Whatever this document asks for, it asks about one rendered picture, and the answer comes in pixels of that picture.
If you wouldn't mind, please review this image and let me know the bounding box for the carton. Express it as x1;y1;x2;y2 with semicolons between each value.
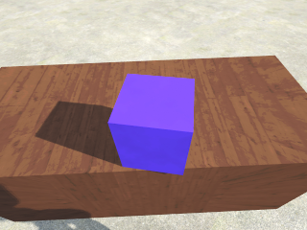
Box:
107;74;195;175

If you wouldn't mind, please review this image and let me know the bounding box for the pedestal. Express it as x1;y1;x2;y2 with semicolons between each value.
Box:
0;56;307;222

